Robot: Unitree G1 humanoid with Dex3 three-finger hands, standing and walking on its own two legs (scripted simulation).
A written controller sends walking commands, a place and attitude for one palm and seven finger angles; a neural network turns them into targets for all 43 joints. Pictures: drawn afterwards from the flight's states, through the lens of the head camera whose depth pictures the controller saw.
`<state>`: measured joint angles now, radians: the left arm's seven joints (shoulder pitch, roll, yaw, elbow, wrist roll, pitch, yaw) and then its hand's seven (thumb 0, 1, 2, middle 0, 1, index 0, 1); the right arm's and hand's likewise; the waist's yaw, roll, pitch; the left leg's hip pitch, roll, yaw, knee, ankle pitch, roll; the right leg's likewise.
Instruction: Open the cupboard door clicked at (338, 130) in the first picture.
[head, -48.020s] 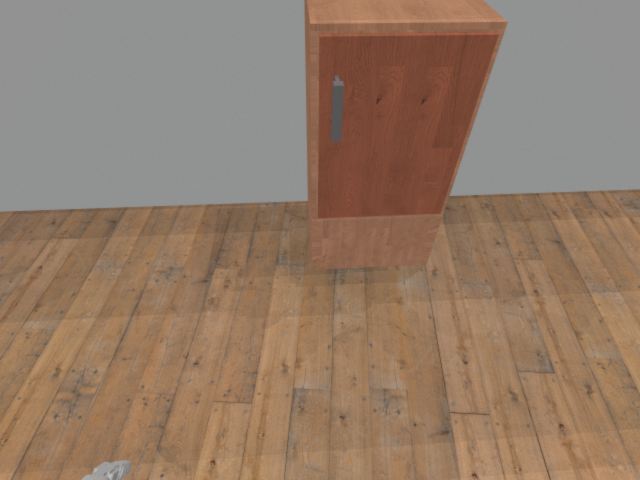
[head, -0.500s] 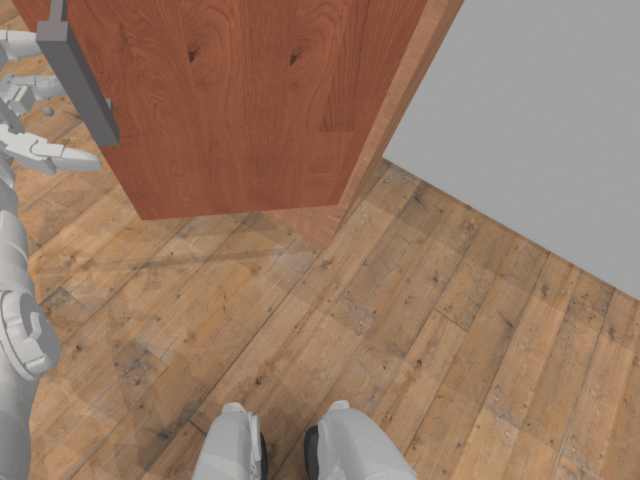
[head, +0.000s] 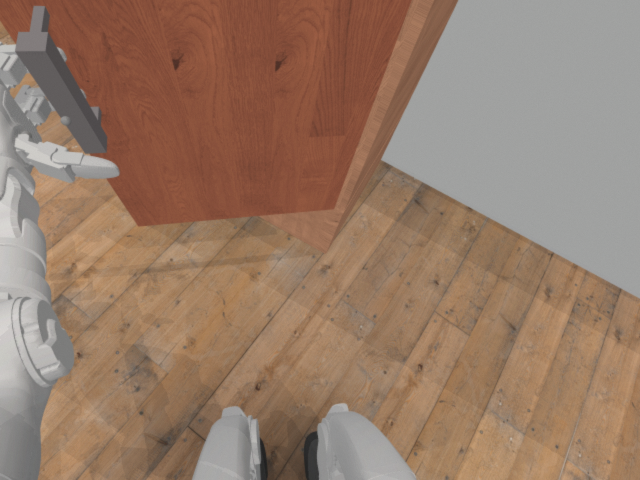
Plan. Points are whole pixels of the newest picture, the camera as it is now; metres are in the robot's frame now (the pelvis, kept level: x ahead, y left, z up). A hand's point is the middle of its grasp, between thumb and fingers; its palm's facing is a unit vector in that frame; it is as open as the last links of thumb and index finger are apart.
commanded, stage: slide the fingers in behind the handle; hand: left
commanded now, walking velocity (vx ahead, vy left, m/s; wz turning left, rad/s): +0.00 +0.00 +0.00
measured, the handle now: (70, 87) +0.57 +0.25 +0.06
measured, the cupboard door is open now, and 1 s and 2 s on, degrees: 38 38 43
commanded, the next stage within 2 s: close the thumb around the handle in 0.80 s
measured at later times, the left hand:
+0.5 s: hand (91, 120) +0.52 +0.22 +0.06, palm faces +0.11 -0.99 +0.00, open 13.9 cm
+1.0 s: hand (90, 122) +0.52 +0.22 +0.06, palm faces +0.11 -0.99 -0.02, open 13.8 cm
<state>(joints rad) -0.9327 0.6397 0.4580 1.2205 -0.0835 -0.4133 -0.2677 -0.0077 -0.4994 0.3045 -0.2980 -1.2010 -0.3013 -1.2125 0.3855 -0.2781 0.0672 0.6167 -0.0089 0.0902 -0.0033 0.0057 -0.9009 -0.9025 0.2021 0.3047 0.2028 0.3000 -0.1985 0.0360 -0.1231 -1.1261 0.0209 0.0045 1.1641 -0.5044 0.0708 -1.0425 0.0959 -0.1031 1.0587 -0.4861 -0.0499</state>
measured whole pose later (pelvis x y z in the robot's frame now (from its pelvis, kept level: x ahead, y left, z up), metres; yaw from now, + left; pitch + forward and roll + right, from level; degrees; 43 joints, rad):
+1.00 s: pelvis +0.00 +0.01 +0.00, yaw +0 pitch +26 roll -5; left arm -0.94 0.55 0.40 1.24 -0.07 -0.46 -0.17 -0.01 -0.47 0.32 -0.30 -1.20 -0.30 -1.21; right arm 0.39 -0.28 0.05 0.64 -0.02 0.09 0.01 0.01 -0.90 -0.90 0.20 0.30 0.20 0.30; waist -0.19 0.05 -0.13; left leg -1.11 0.01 0.01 1.16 -0.50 0.08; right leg -1.03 0.08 -0.10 1.06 -0.48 -0.04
